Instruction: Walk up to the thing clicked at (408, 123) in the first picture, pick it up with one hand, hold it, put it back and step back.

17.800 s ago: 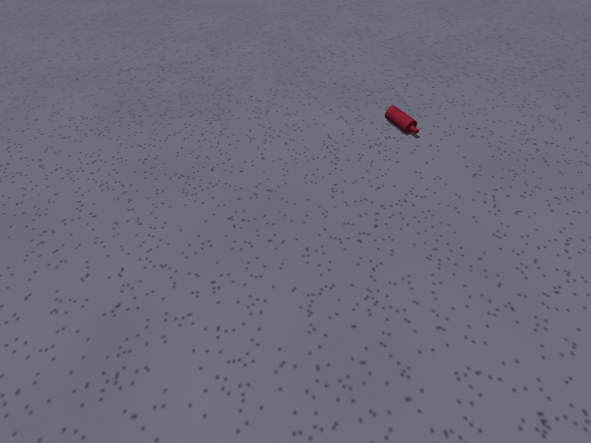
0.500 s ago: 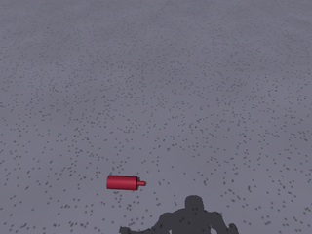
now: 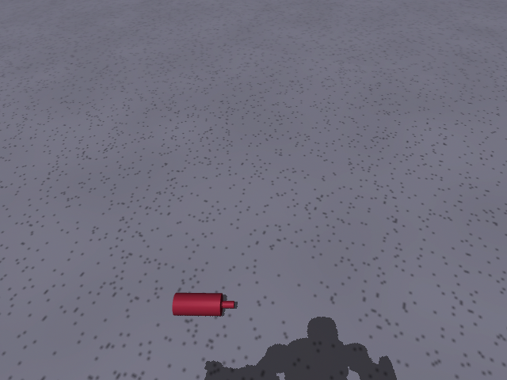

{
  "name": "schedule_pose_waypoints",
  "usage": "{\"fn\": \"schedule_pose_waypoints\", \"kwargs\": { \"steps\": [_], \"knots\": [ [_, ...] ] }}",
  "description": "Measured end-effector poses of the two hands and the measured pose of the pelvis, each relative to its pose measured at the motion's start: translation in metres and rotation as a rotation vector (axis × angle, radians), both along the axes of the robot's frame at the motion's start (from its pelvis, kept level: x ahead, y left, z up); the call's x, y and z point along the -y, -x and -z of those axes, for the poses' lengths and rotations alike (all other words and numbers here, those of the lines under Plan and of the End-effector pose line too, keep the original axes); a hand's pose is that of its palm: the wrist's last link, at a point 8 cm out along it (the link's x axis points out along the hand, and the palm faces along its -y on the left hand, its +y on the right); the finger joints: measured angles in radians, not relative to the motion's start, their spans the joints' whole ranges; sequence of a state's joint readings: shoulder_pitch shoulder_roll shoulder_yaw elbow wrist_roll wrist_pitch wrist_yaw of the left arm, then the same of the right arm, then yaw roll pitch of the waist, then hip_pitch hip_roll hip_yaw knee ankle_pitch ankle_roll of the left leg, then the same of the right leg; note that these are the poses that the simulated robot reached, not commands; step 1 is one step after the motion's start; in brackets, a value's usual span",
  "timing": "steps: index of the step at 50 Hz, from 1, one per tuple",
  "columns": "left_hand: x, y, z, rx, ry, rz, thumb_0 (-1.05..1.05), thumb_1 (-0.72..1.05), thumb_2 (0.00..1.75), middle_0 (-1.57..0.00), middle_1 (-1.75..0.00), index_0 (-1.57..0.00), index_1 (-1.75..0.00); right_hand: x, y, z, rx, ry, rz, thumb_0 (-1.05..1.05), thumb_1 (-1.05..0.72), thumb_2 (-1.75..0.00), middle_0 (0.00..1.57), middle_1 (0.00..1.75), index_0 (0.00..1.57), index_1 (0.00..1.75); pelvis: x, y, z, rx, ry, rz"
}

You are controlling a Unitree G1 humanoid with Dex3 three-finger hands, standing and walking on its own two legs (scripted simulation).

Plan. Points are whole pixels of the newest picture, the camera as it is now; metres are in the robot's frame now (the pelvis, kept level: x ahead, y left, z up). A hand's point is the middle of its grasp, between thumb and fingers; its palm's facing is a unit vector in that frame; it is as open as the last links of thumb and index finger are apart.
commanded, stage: stand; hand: left
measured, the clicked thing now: (204, 304) +0.54 +0.25 -0.74
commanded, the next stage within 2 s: walk up in 1.00 s
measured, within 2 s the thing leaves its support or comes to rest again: neither
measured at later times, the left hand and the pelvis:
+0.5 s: hand out of the picture +0.07 +0.25 -0.15, palm faces -0.02 -0.94 -0.34, open 7.4 cm; pelvis +0.00 +0.00 +0.00, yaw +1 degrees
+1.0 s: hand out of the picture +0.08 +0.25 -0.15, palm faces -0.01 -0.94 -0.34, open 7.4 cm; pelvis +0.01 +0.00 +0.00, yaw +1 degrees
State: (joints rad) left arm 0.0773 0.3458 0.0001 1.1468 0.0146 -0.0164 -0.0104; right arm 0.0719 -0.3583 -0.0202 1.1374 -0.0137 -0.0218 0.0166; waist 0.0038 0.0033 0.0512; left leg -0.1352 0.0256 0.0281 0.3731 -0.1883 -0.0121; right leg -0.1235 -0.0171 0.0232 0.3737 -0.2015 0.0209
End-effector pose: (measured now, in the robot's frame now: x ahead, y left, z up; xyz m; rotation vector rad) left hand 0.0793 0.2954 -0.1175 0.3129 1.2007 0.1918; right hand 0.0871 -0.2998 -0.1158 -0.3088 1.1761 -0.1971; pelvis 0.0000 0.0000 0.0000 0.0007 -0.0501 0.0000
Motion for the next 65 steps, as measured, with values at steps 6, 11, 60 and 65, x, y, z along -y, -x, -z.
{"fn": "schedule_pose_waypoints", "kwargs": {
  "steps": [6, 11, 60, 65],
  "knots": [
    [0.003, 0.0, 0.0, -0.012, 0.003, 0.002, 0.01, 0.91, 0.9, -0.2, -0.3, -0.2, -0.3, 0.001, 0.014, 0.002, -0.043, -0.005, 0.015, 0.01, -0.9, -0.9, 0.2, 0.3, 0.2, 0.29, 0.002, 0.002, -0.002, -0.002, 0.001, -0.003],
    [0.003, 0.001, -0.001, -0.011, 0.002, 0.001, 0.01, 0.91, 0.9, -0.2, -0.3, -0.2, -0.3, -0.001, 0.02, 0.004, -0.062, -0.011, 0.016, 0.01, -0.9, -0.9, 0.2, 0.3, 0.2, 0.29, 0.003, 0.004, -0.002, -0.003, 0.001, -0.006],
    [-0.014, 0.016, 0.007, -0.016, -0.042, -0.033, 0.01, 0.91, 0.9, -0.2, -0.3, -0.2, -0.3, 0.01, 0.012, 0.01, -0.066, 0.031, -0.011, 0.01, -0.9, -0.9, 0.2, 0.3, 0.2, 0.29, 0.003, 0.029, 0.009, -0.021, 0.007, -0.016],
    [-0.027, 0.027, 0.016, -0.013, -0.043, -0.01, 0.01, 0.91, 0.9, -0.2, -0.3, -0.2, -0.3, 0.008, 0.036, 0.013, -0.077, 0.064, -0.005, 0.01, -0.9, -0.9, 0.2, 0.3, 0.2, 0.29, -0.012, 0.047, 0.019, -0.018, 0.004, -0.012]
  ]
}}
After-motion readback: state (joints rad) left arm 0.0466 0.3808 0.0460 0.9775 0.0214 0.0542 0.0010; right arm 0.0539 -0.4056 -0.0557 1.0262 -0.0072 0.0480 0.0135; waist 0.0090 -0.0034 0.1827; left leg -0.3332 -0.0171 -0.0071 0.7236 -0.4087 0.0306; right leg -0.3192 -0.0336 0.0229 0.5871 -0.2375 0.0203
